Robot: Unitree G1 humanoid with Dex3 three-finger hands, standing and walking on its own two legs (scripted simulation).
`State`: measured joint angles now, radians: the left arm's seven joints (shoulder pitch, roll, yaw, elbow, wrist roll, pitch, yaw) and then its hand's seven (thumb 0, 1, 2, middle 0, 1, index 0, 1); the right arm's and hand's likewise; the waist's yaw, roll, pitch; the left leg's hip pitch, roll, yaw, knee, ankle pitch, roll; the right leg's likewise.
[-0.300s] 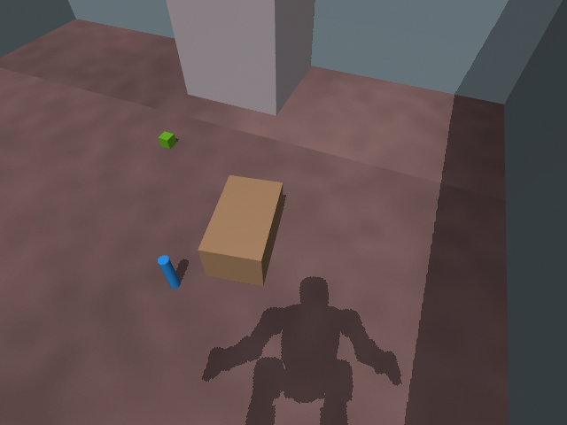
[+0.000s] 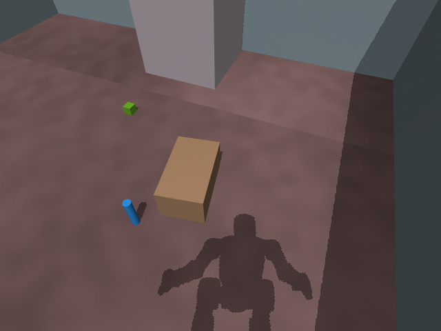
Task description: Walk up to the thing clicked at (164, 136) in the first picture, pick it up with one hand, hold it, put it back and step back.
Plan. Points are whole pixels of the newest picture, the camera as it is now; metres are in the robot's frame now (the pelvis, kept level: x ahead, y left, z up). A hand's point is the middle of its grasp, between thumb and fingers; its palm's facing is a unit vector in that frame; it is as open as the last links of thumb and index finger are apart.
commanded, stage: stand
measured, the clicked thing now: (129, 108) +1.55 +0.69 -0.75
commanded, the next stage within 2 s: walk up in 0.82 s
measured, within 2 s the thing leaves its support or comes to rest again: neither
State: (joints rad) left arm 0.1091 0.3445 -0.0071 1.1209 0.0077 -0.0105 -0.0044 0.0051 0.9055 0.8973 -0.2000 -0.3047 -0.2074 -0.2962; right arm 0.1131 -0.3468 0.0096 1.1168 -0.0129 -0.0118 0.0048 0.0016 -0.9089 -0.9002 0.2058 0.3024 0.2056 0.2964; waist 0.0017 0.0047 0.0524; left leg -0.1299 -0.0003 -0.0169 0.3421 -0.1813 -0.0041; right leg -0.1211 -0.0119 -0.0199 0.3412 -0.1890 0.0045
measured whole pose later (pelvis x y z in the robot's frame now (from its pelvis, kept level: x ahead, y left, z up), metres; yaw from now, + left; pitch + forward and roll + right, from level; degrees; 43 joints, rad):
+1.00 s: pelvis -0.01 -0.03 -0.01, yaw +12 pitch +0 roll +1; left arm -0.01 0.40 0.08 0.92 0.01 0.04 -0.03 0.01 0.91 0.90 -0.20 -0.30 -0.21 -0.30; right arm 0.23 -0.35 -0.05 0.97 -0.03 0.01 -0.01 0.00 -0.91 -0.90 0.21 0.30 0.21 0.30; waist -0.03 -0.03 0.13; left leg -0.25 -0.07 -0.22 0.39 -0.14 -0.03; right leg -0.27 0.03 0.03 0.66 -0.46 -0.03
